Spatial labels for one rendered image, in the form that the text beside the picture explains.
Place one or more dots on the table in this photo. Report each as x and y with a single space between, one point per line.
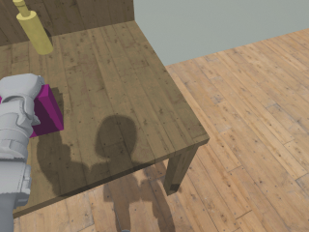
122 111

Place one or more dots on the left robot forearm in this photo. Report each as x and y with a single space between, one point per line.
16 117

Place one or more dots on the robot left hand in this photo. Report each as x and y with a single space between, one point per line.
27 83

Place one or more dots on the sponge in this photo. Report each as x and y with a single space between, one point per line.
48 112

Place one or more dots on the left robot upper arm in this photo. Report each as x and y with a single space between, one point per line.
15 187

